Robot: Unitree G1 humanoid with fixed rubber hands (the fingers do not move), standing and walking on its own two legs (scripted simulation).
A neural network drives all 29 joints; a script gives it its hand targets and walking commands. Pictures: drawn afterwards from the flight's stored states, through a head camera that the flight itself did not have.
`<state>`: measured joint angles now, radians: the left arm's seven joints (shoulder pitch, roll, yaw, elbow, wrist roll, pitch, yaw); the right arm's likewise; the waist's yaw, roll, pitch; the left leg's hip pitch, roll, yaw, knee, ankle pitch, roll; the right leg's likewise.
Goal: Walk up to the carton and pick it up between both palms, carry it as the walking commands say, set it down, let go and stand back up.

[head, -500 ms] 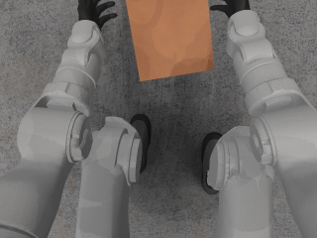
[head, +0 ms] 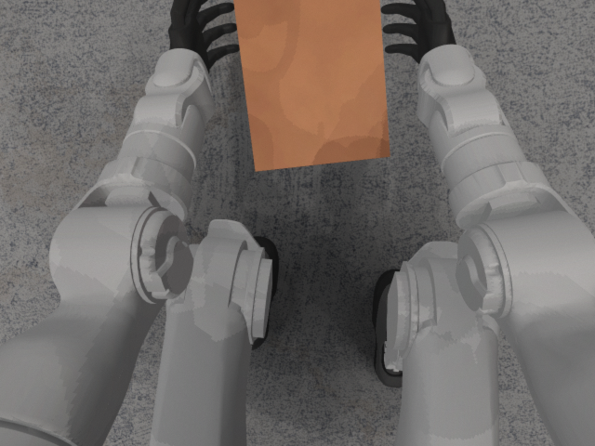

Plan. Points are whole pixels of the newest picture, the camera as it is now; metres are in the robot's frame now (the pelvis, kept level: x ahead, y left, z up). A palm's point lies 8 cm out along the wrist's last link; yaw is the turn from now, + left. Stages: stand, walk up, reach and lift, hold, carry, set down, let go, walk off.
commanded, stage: reach and lift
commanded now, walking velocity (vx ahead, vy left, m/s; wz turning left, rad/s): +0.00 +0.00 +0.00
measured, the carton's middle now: (316, 84) +0.50 +0.04 -0.26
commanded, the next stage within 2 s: none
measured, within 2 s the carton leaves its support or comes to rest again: leaves its support in 0.30 s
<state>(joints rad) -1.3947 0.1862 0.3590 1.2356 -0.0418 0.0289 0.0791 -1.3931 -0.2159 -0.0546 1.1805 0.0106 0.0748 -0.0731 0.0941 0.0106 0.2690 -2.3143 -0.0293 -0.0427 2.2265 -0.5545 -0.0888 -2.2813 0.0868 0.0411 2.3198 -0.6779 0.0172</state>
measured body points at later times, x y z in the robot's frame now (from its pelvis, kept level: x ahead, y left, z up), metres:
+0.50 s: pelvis -0.02 +0.00 +0.01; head +0.32 -0.01 +0.31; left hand +0.51 +0.18 -0.11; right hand +0.53 -0.07 -0.14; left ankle +0.12 +0.14 -0.31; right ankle +0.08 -0.11 -0.31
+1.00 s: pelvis -0.04 +0.01 +0.04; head +0.33 +0.01 +0.29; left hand +0.49 +0.20 -0.10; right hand +0.54 -0.05 -0.12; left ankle +0.12 +0.15 -0.31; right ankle +0.08 -0.12 -0.31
